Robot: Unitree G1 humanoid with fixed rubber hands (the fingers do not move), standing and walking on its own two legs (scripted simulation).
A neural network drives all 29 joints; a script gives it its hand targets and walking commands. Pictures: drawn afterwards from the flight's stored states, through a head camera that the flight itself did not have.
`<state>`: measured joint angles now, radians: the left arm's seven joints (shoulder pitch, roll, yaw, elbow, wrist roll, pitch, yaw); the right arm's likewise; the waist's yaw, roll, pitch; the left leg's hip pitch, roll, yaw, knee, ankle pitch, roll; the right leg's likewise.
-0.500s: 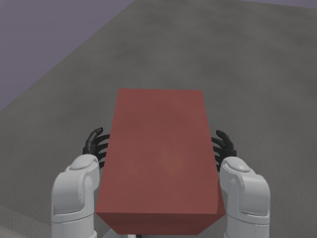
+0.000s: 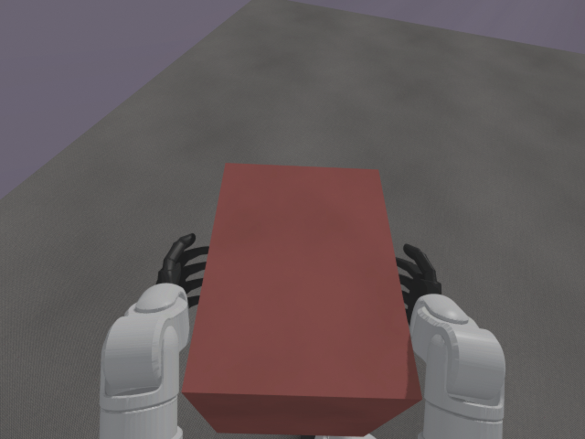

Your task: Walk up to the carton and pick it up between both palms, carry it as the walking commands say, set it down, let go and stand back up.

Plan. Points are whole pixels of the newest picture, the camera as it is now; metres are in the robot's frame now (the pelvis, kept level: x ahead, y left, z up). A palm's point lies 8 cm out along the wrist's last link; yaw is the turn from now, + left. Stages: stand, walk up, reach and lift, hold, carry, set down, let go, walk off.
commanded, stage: carry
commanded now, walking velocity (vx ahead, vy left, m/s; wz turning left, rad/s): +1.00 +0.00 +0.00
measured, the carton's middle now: (296, 303) +0.30 +0.00 +0.02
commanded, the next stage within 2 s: none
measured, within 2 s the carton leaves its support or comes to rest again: neither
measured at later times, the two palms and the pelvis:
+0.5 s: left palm (221, 81) +0.77 +0.17 +0.09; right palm (360, 97) +0.76 -0.14 +0.09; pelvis +0.50 +0.03 +0.00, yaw -1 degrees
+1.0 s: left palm (236, 27) +1.01 +0.16 +0.12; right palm (354, 37) +1.00 -0.14 +0.12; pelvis +0.74 +0.01 +0.03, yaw +0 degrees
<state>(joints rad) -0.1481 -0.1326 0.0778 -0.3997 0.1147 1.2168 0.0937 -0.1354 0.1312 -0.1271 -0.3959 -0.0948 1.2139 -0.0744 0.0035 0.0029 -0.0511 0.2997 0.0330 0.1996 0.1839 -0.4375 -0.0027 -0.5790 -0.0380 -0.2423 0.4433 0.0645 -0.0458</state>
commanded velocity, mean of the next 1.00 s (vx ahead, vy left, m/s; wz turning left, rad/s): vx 0.24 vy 0.00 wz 0.00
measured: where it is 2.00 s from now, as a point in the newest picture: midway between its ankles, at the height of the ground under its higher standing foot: (278, 291)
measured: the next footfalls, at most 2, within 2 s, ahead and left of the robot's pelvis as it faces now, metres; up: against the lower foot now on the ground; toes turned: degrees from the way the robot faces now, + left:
right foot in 0.02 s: +0.25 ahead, -0.09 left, +0.00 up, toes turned -12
left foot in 0.46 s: +0.73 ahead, +0.10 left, +0.00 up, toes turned +9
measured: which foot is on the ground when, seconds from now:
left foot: down 0.00-0.04, up 0.06-0.44, down 0.46-1.00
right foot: up 0.00-0.00, down 0.02-0.48, up 0.50-0.74, down 0.76-1.00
